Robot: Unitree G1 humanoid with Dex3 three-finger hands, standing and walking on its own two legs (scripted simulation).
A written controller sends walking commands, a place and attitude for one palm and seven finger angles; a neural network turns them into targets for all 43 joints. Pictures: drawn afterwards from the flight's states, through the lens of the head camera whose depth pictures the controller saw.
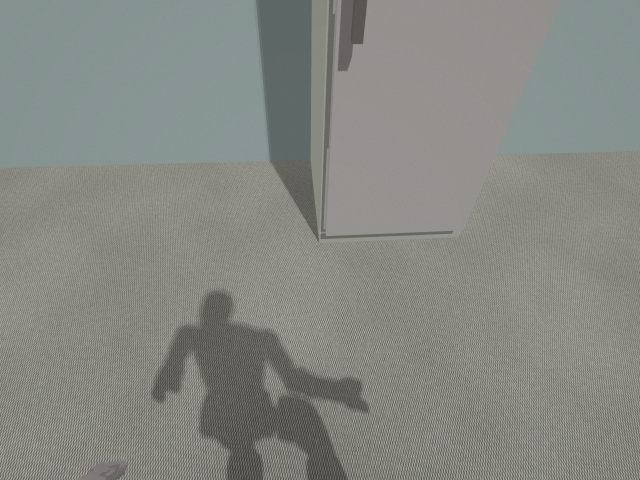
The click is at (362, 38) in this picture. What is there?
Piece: fridge door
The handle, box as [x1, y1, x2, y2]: [351, 0, 366, 43]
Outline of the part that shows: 354,0 351,42 362,43 366,0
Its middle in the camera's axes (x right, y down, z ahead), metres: +0.09 -0.59 +0.91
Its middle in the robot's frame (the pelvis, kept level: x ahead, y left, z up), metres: +1.10 -0.03 +0.21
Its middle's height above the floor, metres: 0.98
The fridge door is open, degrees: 0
